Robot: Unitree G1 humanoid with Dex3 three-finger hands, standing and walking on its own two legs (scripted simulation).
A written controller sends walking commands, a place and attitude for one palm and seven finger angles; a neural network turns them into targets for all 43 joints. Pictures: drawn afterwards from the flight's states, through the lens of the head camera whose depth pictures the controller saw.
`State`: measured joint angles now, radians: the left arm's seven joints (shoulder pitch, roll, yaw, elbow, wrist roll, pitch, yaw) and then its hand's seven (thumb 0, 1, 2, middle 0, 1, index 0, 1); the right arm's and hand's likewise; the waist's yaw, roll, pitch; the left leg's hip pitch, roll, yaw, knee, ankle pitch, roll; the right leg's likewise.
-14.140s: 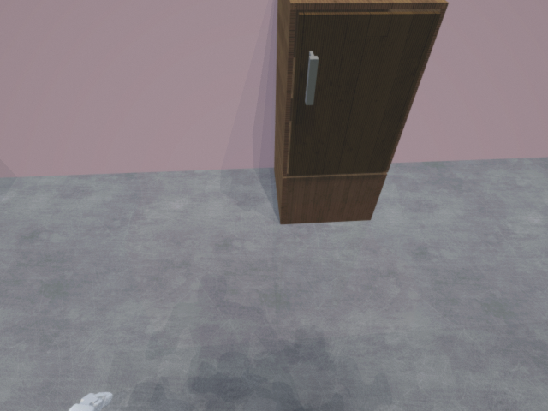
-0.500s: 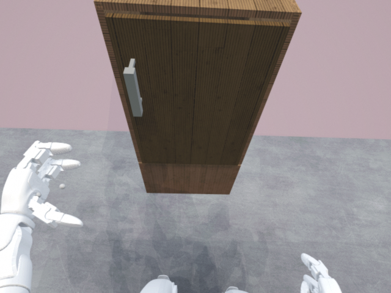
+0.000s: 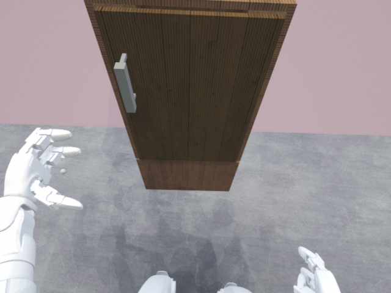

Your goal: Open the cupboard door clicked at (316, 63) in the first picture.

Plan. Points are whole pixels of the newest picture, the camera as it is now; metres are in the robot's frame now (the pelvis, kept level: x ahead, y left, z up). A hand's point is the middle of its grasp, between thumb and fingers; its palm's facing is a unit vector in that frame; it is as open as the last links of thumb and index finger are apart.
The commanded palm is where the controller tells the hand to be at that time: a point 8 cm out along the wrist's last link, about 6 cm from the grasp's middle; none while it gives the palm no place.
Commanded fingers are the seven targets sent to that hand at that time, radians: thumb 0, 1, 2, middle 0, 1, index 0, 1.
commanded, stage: move the hooked fingers beside the handle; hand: left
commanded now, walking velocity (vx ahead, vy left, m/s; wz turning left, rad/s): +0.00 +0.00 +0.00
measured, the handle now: (127, 84) +0.59 +0.21 +0.05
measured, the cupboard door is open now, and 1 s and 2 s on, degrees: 0 0 0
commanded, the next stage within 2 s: none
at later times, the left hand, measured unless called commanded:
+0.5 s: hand (76, 140) +0.39 +0.28 +0.06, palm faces +0.05 -1.00 -0.02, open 14.0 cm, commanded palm +0.37 +0.33 +0.06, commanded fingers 0.00 -0.50 0.30 -0.30 -1.20 -0.30 -1.20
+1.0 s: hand (86, 115) +0.47 +0.28 +0.06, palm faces +0.05 -1.00 -0.01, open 14.0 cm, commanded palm +0.45 +0.32 +0.06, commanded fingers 0.00 -0.50 0.30 -0.30 -1.20 -0.30 -1.20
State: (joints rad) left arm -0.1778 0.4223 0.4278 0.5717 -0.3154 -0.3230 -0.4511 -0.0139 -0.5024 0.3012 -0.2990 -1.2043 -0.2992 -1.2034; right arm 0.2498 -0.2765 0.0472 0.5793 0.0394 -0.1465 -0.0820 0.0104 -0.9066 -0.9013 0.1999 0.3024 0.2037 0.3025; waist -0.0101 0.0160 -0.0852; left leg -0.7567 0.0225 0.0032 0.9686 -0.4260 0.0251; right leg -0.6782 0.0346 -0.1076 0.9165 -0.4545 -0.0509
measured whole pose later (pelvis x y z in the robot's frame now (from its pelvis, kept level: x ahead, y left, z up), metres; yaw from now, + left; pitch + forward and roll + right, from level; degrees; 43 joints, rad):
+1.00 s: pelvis +0.00 +0.03 -0.01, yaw -3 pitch +19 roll -4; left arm -0.73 0.58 0.47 1.09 -0.15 -0.41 -0.37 -0.01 -0.50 0.30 -0.30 -1.20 -0.30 -1.20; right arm 0.37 -0.28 0.04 0.63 0.01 0.02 -0.04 0.01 -0.91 -0.90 0.20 0.30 0.20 0.30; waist -0.13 0.01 -0.10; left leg -0.93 0.03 0.04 1.04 -0.44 0.07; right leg -0.85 0.04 -0.07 0.96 -0.44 -0.01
